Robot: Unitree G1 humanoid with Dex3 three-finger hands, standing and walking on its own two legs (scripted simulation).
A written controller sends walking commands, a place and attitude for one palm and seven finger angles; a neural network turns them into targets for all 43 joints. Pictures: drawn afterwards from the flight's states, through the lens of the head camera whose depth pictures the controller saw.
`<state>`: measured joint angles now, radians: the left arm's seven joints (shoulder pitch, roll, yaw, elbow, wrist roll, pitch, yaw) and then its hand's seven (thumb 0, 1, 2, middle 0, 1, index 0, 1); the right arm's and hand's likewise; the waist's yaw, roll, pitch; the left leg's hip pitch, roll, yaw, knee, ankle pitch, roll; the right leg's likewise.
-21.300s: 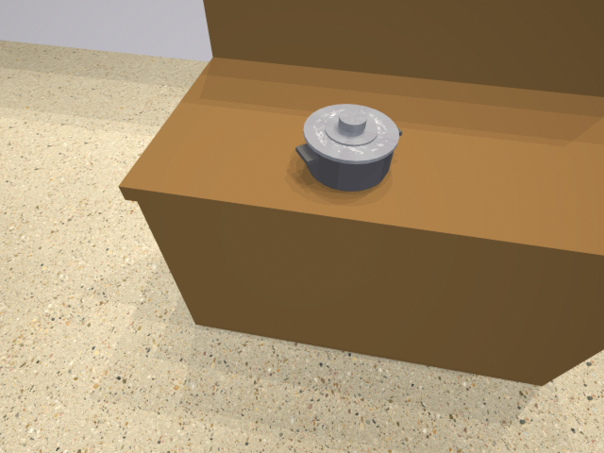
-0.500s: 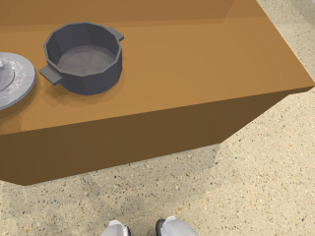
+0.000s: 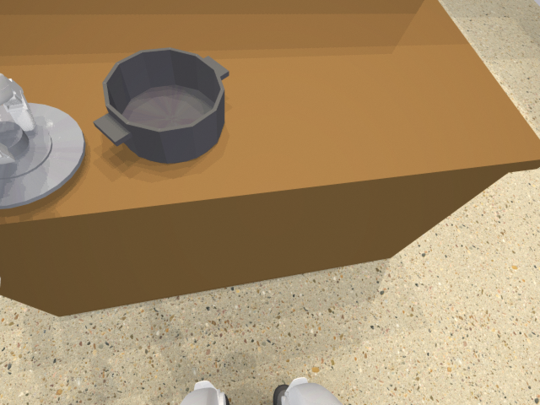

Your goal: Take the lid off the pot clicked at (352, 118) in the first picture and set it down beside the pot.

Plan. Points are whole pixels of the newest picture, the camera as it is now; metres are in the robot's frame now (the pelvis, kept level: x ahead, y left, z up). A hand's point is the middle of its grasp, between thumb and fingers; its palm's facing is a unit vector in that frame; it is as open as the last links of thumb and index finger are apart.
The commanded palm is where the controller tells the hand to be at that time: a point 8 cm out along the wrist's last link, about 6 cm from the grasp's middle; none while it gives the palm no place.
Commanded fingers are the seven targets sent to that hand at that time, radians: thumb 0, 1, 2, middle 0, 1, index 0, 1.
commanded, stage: open the fingers wide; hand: left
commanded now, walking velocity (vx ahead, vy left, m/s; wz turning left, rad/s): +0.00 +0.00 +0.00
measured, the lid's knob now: (3, 140) +0.52 +0.33 +0.03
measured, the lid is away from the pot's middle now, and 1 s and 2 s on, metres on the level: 0.24 0.22 0.22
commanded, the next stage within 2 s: raise the empty hand in 0.74 s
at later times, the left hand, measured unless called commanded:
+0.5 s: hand out of the picture +0.50 +0.32 +0.08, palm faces -0.45 -0.12 -0.88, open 10.1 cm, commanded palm +0.54 +0.31 +0.12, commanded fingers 0.00 0.04 0.53 -0.31 -0.93 -0.31 -0.93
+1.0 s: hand out of the picture +0.50 +0.32 +0.08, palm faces -0.43 -0.12 -0.90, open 10.9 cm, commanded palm +0.55 +0.31 +0.14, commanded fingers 0.00 0.04 0.54 -0.31 -0.93 -0.31 -0.93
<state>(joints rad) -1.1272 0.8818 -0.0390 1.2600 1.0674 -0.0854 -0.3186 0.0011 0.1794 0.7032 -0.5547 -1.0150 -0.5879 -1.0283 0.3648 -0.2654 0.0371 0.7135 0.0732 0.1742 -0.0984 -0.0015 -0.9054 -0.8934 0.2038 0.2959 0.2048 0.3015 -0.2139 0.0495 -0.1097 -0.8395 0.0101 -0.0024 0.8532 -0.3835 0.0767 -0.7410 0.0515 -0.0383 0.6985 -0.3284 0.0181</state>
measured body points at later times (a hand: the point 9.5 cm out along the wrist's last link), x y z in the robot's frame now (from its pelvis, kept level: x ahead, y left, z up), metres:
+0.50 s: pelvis +0.00 +0.00 +0.00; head +0.13 +0.02 +0.43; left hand +0.52 +0.32 +0.13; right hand -0.05 -0.28 -0.11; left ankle +0.00 +0.06 -0.70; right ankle -0.01 -0.14 -0.70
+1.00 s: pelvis +0.00 +0.00 +0.00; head +0.12 +0.03 +0.43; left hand +0.52 +0.32 +0.13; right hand -0.03 -0.27 -0.11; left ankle +0.00 +0.06 -0.70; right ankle -0.01 -0.14 -0.70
